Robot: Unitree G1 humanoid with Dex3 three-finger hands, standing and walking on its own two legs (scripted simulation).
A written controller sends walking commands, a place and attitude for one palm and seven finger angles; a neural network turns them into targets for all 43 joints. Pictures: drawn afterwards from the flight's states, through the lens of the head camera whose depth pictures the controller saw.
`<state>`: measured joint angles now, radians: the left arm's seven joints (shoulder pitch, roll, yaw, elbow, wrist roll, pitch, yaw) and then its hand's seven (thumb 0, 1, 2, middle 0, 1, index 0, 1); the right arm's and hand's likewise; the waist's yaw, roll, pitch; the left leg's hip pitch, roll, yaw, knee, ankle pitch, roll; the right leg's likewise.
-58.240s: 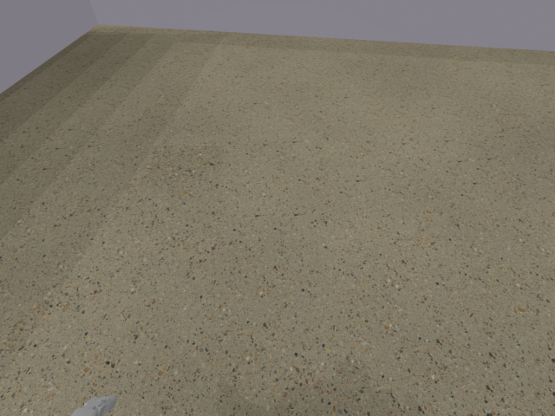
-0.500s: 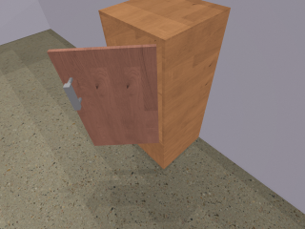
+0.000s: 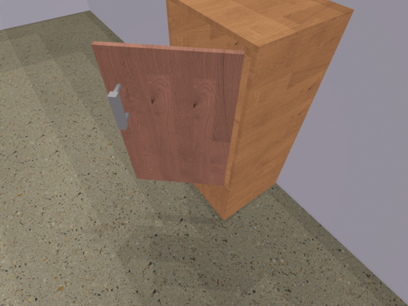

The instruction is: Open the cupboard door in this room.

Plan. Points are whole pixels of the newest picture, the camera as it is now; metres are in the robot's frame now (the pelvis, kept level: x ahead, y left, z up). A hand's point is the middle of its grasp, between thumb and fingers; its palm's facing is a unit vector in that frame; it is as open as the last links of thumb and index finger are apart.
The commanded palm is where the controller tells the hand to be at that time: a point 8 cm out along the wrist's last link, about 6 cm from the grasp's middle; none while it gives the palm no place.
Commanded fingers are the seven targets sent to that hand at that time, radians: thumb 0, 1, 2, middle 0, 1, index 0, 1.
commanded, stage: shuffle to correct the standing spot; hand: left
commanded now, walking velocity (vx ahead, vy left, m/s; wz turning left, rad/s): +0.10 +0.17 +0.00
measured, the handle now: (120, 106) +0.60 +0.30 +0.00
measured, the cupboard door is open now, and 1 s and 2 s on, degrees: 49 49 49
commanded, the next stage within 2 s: come to a stop and stand still in 0.60 s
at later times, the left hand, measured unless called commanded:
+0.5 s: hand out of the picture +0.08 +0.22 -0.15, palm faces +0.06 -0.96 -0.26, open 7.3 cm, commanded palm none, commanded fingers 0.00 0.90 0.90 -0.20 -0.30 -0.20 -0.30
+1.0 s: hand out of the picture +0.09 +0.33 -0.18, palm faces +0.04 -0.98 -0.21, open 7.4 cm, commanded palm none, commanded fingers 0.00 0.90 0.90 -0.20 -0.30 -0.20 -0.30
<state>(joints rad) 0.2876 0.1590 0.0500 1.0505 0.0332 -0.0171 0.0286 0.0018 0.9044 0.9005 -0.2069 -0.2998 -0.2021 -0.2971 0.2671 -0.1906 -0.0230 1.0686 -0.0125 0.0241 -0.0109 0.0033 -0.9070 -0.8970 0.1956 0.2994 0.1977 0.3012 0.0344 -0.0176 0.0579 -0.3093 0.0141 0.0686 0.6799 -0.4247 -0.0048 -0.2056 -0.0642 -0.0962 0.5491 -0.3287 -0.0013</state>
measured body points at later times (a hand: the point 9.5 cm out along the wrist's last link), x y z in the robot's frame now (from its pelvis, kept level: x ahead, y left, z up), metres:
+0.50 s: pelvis +0.05 +0.04 +0.00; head +0.06 +0.01 +0.45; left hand +0.07 +0.27 -0.13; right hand +0.06 -0.19 -0.17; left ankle +0.03 +0.15 -0.67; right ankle +0.03 -0.05 -0.73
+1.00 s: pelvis +0.08 +0.13 +0.00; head +0.10 +0.15 +0.45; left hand +0.09 +0.38 -0.16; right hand +0.15 -0.10 -0.13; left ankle +0.12 +0.24 -0.73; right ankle +0.03 +0.01 -0.67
